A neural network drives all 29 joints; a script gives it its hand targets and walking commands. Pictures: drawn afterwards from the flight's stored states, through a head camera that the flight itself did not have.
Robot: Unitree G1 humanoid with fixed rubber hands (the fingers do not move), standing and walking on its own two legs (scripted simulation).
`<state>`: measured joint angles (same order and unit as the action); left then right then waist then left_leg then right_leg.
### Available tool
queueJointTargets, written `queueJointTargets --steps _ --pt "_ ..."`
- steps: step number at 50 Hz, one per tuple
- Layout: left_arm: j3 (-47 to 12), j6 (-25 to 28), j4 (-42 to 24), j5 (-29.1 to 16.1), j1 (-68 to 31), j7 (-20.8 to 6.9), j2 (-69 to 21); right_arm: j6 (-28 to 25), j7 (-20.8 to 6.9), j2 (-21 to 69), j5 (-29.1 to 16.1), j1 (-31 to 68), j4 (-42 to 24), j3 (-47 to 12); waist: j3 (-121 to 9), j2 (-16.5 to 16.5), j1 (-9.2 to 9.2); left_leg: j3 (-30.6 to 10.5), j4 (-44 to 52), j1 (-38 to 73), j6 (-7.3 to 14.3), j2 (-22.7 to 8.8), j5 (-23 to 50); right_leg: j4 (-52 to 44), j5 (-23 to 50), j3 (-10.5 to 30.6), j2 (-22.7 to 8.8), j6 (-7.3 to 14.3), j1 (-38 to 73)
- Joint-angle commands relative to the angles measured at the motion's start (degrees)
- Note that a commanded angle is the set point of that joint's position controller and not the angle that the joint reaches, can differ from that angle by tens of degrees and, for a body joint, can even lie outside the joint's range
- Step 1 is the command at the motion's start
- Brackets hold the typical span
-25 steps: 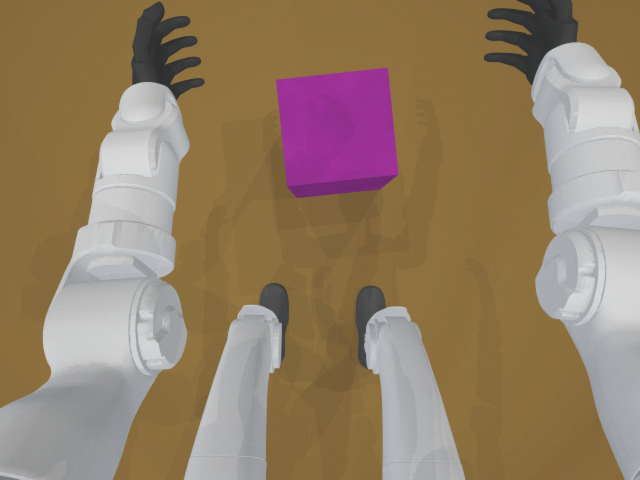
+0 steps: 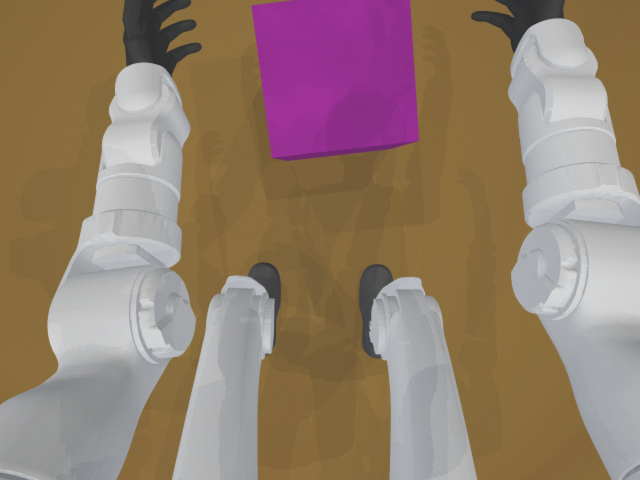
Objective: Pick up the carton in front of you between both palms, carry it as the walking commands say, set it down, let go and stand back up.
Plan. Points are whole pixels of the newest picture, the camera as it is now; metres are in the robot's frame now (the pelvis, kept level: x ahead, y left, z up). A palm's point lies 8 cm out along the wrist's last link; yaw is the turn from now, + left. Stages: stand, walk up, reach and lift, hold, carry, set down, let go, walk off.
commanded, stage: reach and lift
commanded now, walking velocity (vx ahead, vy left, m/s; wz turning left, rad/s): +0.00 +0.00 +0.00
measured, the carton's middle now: (335, 92) +0.53 -0.02 -0.44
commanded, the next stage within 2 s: none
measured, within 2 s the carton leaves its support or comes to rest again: leaves its support in 1.44 s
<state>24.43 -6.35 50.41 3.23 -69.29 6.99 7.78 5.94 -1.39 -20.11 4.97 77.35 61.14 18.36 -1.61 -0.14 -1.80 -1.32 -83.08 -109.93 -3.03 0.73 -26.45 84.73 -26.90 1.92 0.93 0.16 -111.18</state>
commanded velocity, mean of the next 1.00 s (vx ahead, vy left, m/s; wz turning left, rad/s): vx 0.00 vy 0.00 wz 0.00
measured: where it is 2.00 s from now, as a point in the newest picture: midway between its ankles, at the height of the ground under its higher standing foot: (318, 326)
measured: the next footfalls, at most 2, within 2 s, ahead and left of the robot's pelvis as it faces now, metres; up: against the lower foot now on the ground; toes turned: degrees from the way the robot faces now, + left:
none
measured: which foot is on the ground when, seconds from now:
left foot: down 0.00-1.00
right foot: down 0.00-1.00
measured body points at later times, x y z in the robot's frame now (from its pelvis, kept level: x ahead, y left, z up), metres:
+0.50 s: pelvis -0.05 +0.00 -0.18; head +0.34 -0.03 +0.03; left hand +0.53 +0.16 -0.37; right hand +0.55 -0.20 -0.37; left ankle +0.07 +0.14 -0.53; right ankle +0.06 -0.11 -0.53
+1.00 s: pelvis -0.05 +0.00 -0.19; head +0.34 -0.03 +0.02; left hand +0.52 +0.14 -0.38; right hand +0.55 -0.19 -0.38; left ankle +0.06 +0.14 -0.53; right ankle +0.06 -0.11 -0.53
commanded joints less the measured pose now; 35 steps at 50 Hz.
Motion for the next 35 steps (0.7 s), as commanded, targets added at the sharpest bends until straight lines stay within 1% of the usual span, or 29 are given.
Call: queueJointTargets --steps 1,2,3,4,5,6,7,8,10,11,12,13,14,15,16,17,19,20,21,23,25,27,28,29,30,31,32,34,35 --pt "-3.5 1.2 -6.0 -3.4 -12.0 1.3 7.7 -1.3 1.2 -9.8 -3.8 13.8 -5.4 -3.0 -60.8 -3.2 0.36 4.3 -6.2 22.3 -2.0 4.2 29.0 5.8 34.8 -0.6 3.2 -1.9 34.6" --pt "-5.3 0.9 -4.1 -4.9 -13.2 1.7 8.2 -1.3 1.0 -9.6 -6.7 15.1 -5.7 -5.8 -62.9 -3.4 -1.27 4.6 -8.3 21.7 -1.9 4.0 28.5 8.8 35.3 -0.6 2.9 -1.3 35.3" --pt "-8.0 0.5 -5.1 -7.7 -14.5 1.9 8.1 -0.9 1.2 -12.5 -7.2 17.9 -6.0 -5.9 -64.8 -3.2 1.15 3.5 -10.3 23.9 -1.7 3.9 28.7 10.9 32.6 -1.7 2.7 -2.2 33.9" --pt "-8.3 0.2 -5.4 -8.2 -15.0 2.5 7.7 -0.8 1.4 -12.3 -9.0 18.6 -5.7 -7.5 -63.8 -2.5 -0.95 4.1 -11.5 26.3 -1.4 4.0 27.3 11.8 28.3 -2.1 2.7 -2.2 30.5" --pt "-8.4 -0.1 -6.7 -9.2 -19.1 2.9 10.7 -0.7 1.8 -13.5 -9.9 22.0 -7.3 -9.0 -65.8 -5.1 0.10 4.0 -13.2 25.0 -1.0 3.7 25.0 13.5 27.1 -2.4 2.3 -2.1 30.7" --pt "-9.8 -0.6 -6.0 -10.4 -20.3 3.2 10.6 -0.2 2.1 -14.4 -11.0 23.8 -6.6 -10.0 -66.7 -4.8 -1.08 5.0 -14.4 24.3 -1.1 3.9 22.7 14.4 24.5 -2.2 2.0 -1.9 32.0" --pt "-11.8 -1.1 -7.4 -12.0 -23.1 3.6 10.3 0.1 2.0 -14.6 -12.6 26.4 -8.4 -11.6 -69.9 -3.2 -0.23 5.2 -16.4 26.4 -1.2 3.6 21.2 16.0 23.2 -2.5 1.9 -1.8 33.1" --pt "-11.9 -1.5 -7.6 -13.4 -24.5 3.9 10.9 0.6 2.4 -15.7 -13.0 28.6 -7.8 -12.9 -69.0 -5.4 -1.21 5.7 -17.4 24.9 -1.1 3.7 19.6 16.5 21.4 -2.1 1.3 -1.9 33.0" --pt "-11.5 -2.6 -4.3 -13.9 -27.7 4.1 13.3 1.8 2.6 -15.8 -14.0 30.2 -4.8 -14.8 -65.6 -7.4 -0.75 6.0 -19.9 22.4 -0.8 3.2 15.2 19.2 16.8 -2.6 0.8 -2.1 32.5" --pt "-10.5 -2.5 -4.9 -12.4 -28.7 4.4 14.4 2.0 2.7 -16.7 -13.7 31.3 -4.4 -13.2 -63.6 -4.3 -2.34 6.3 -21.0 21.9 -1.0 3.1 13.5 19.6 14.2 -2.2 1.0 -1.7 29.3" --pt "-11.6 -2.9 -2.4 -13.2 -29.6 4.2 12.5 2.3 2.5 -15.9 -14.1 32.4 -2.6 -15.2 -62.0 -5.7 -0.76 5.7 -21.6 22.0 -0.7 2.9 12.6 20.3 13.1 -2.7 0.9 -1.8 28.2" --pt "-9.7 -2.8 -1.0 -12.3 -30.6 4.2 15.0 2.4 2.5 -17.7 -13.6 33.3 -0.7 -15.2 -59.6 -6.7 -2.25 6.2 -23.0 20.5 -0.8 2.7 10.9 21.3 11.1 -2.2 0.0 -1.9 27.2" --pt "-10.8 -2.9 0.7 -13.0 -31.3 4.0 13.1 2.2 2.4 -16.6 -14.3 33.6 0.3 -16.3 -58.0 -6.0 -0.92 6.2 -23.2 18.3 -0.9 2.6 9.9 22.4 11.3 -2.6 0.5 -1.4 27.8" --pt "-10.4 -2.6 2.5 -13.1 -31.1 3.7 13.1 2.1 2.5 -18.1 -13.6 33.9 2.8 -16.0 -55.4 -6.2 -1.60 6.7 -24.1 17.4 -1.1 2.8 8.6 22.5 9.7 -1.7 0.1 -1.3 27.4" --pt "-9.6 -2.3 5.0 -12.3 -32.1 3.4 14.1 1.8 2.5 -17.5 -13.6 34.1 4.1 -16.6 -50.3 -6.1 -0.30 6.1 -25.2 15.1 -0.7 2.3 6.4 23.6 7.9 -2.1 -0.4 -1.4 24.2" --pt "-11.0 -2.0 4.3 -13.2 -33.1 2.9 12.6 1.4 2.5 -17.2 -13.8 36.9 1.8 -16.6 -50.3 -6.1 0.83 5.2 -26.4 16.0 -0.8 2.3 8.7 23.9 9.2 -2.2 -0.4 -1.5 22.6" --pt "-10.2 -1.0 7.2 -12.3 -35.0 2.7 15.4 0.8 2.7 -18.3 -13.8 36.2 5.6 -16.4 -48.5 -3.4 -0.24 5.7 -27.9 14.5 -1.1 1.9 7.8 26.3 8.7 -1.8 -0.6 -1.0 22.1" --pt "-11.1 -0.7 7.5 -13.3 -35.7 2.4 14.8 0.4 2.7 -18.1 -13.6 37.6 5.9 -16.6 -48.2 -5.3 0.15 5.1 -28.8 14.8 -0.9 2.0 8.9 27.1 8.9 -1.6 -0.9 -1.1 21.7" --pt "-11.3 -0.3 8.8 -12.5 -36.6 2.5 15.4 0.2 2.8 -17.4 -15.1 39.0 6.8 -17.6 -47.1 -4.0 -1.11 5.2 -29.9 13.7 -1.0 1.7 9.6 28.3 10.1 -0.8 -1.0 -0.8 21.5" --pt "-11.2 0.7 8.7 -13.8 -37.3 2.4 15.3 -0.8 3.0 -18.9 -14.6 40.2 5.9 -17.6 -47.5 -4.2 0.61 5.4 -31.8 13.1 -1.2 1.7 11.6 29.6 12.2 -0.9 -1.0 -0.9 21.7" --pt "-11.5 1.3 7.8 -13.9 -38.3 2.7 17.2 -1.1 3.2 -19.2 -16.4 41.4 5.5 -19.5 -50.2 -5.6 -1.07 5.5 -33.3 14.4 -0.8 1.7 13.6 31.3 15.5 -0.3 -1.0 -1.1 24.7" --pt "-12.7 1.8 8.7 -14.4 -38.3 2.6 17.2 -1.4 3.3 -19.4 -17.2 42.2 3.9 -19.4 -50.9 -3.5 0.03 5.5 -35.2 17.1 -0.4 1.6 15.6 32.3 17.0 -0.4 -0.8 -1.2 23.6" --pt "-12.3 2.2 6.4 -14.0 -39.5 2.9 18.1 -1.5 3.2 -19.4 -17.4 41.3 5.0 -19.6 -52.1 -2.6 -1.23 5.7 -35.5 17.3 -0.7 2.0 16.9 32.9 18.1 0.0 -0.9 -1.1 24.4" --pt "-12.4 2.3 4.9 -14.3 -39.0 3.2 17.8 -1.7 3.2 -18.9 -18.1 41.2 3.5 -20.1 -53.7 -3.1 -1.16 5.8 -35.7 17.6 -0.5 2.0 19.4 33.9 20.9 -0.3 -0.5 -1.0 25.0" --pt "-14.1 2.0 6.5 -15.5 -38.0 3.0 14.9 -1.8 3.3 -19.0 -17.9 39.9 4.5 -20.4 -50.9 -3.2 0.57 6.2 -36.7 16.4 -0.6 2.1 18.8 33.0 20.4 -0.1 -0.8 -0.7 24.4" --pt "-14.1 2.0 7.0 -15.8 -36.6 2.9 15.4 -1.5 2.9 -17.3 -18.6 38.7 5.7 -22.0 -52.7 -5.0 -0.63 5.8 -36.4 16.9 -0.8 2.2 19.9 34.7 24.0 -0.4 -0.4 -1.2 28.5" --pt "-14.5 2.3 7.0 -15.8 -35.5 3.0 12.6 -2.0 2.8 -18.7 -18.5 38.6 5.0 -20.8 -50.6 -1.5 -0.38 6.6 -37.1 18.2 -1.2 2.6 20.4 34.3 22.5 -0.1 -0.3 -0.9 25.4" --pt "-14.9 2.1 6.7 -16.5 -35.1 3.0 12.3 -2.0 2.3 -18.2 -18.1 38.1 5.9 -20.9 -50.6 -3.6 1.51 5.2 -36.8 19.4 -1.0 2.7 21.4 34.5 21.9 -0.8 -0.5 -1.0 23.5" --pt "-13.7 2.2 5.7 -15.5 -34.7 3.2 12.5 -2.1 2.4 -18.6 -17.2 36.9 6.4 -20.2 -48.8 -2.8 0.57 5.9 -36.5 17.2 -1.3 3.1 20.1 34.1 21.0 -0.6 -0.3 -0.8 22.0"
